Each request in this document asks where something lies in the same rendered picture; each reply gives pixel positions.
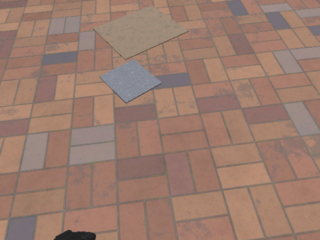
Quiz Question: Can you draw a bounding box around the robot left hand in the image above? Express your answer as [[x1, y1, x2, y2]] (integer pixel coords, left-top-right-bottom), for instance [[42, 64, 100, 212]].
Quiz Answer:
[[54, 230, 96, 240]]

